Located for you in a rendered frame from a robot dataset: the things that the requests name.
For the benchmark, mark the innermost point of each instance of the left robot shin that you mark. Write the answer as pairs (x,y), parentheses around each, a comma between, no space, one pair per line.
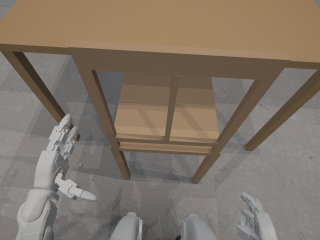
(131,214)

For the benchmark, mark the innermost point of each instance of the chair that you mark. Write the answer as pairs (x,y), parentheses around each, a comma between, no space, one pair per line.
(166,103)

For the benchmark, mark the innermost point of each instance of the robot right thigh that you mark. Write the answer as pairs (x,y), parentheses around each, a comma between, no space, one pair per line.
(196,229)

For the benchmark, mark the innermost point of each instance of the robot right hand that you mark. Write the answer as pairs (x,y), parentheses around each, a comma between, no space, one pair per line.
(260,226)

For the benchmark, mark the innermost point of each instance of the left robot forearm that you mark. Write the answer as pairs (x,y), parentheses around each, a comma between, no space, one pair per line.
(36,215)

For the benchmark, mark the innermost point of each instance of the robot left hand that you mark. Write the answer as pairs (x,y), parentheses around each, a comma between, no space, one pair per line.
(54,158)

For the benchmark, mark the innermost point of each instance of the table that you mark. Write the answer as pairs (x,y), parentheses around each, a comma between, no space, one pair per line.
(282,26)

